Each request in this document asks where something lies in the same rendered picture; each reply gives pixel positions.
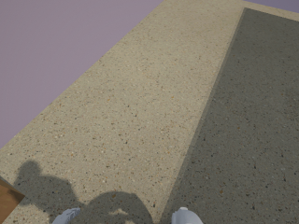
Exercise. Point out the robot right thigh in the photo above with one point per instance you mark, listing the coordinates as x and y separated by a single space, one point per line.
183 216

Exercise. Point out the left robot hand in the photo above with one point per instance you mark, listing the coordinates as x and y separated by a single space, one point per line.
66 216

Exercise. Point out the cupboard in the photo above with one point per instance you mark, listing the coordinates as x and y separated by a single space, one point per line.
9 199

